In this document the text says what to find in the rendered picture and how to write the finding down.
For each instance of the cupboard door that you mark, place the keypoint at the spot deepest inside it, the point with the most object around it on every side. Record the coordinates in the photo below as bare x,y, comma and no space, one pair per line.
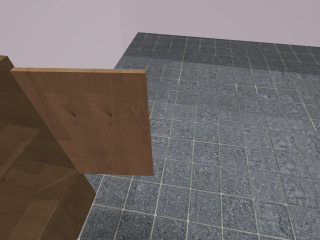
100,117

